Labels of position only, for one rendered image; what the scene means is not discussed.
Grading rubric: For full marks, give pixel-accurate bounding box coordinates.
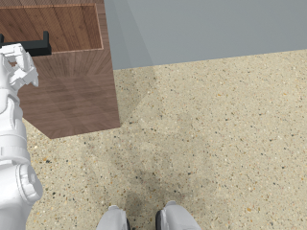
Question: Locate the cabinet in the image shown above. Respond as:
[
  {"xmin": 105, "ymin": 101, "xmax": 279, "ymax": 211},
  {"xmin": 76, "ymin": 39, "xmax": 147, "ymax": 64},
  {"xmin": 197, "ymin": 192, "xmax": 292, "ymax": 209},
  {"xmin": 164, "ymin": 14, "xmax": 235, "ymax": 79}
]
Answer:
[{"xmin": 0, "ymin": 0, "xmax": 121, "ymax": 140}]

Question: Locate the robot shin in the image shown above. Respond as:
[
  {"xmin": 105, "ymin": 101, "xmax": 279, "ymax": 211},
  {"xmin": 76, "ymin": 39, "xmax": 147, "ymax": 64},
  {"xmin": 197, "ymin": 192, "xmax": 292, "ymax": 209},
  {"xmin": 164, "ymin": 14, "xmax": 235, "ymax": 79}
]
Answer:
[
  {"xmin": 160, "ymin": 200, "xmax": 176, "ymax": 230},
  {"xmin": 108, "ymin": 205, "xmax": 120, "ymax": 210}
]

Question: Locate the left robot shin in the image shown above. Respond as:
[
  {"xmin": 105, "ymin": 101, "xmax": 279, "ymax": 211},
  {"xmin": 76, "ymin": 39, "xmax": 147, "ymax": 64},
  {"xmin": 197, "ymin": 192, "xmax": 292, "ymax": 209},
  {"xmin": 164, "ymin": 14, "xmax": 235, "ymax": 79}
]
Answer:
[{"xmin": 108, "ymin": 205, "xmax": 120, "ymax": 210}]

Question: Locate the left robot forearm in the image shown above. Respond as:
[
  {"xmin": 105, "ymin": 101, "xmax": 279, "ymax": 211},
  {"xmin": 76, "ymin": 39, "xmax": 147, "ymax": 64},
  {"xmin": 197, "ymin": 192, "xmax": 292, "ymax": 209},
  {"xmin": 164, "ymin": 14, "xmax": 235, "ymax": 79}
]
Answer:
[{"xmin": 0, "ymin": 88, "xmax": 31, "ymax": 171}]

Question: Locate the right robot shin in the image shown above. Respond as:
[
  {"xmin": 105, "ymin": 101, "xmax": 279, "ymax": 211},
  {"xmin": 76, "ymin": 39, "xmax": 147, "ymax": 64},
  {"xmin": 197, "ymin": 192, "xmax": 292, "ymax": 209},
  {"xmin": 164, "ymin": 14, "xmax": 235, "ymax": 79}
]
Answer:
[{"xmin": 160, "ymin": 200, "xmax": 176, "ymax": 230}]

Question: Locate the handle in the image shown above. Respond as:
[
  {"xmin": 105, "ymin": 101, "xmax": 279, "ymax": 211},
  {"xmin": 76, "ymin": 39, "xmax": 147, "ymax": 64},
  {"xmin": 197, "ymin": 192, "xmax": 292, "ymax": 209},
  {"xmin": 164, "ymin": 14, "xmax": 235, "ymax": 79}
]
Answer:
[{"xmin": 0, "ymin": 31, "xmax": 52, "ymax": 57}]

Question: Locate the drawer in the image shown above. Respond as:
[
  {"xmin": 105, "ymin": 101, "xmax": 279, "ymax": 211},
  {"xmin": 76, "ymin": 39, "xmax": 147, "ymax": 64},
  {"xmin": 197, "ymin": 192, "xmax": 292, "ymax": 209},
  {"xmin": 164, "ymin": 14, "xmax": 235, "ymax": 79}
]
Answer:
[{"xmin": 0, "ymin": 3, "xmax": 102, "ymax": 53}]

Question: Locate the left robot upper arm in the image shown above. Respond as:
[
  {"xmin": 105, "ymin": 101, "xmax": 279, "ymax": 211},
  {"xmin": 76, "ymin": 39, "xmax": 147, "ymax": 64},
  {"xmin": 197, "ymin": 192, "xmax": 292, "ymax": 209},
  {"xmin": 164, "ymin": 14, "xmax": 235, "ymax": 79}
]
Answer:
[{"xmin": 0, "ymin": 163, "xmax": 43, "ymax": 230}]

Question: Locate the robot left hand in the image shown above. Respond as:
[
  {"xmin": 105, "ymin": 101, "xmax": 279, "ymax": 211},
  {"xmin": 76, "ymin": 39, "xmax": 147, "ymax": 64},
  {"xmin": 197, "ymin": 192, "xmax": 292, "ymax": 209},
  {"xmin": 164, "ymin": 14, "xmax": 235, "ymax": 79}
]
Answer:
[{"xmin": 0, "ymin": 43, "xmax": 38, "ymax": 96}]

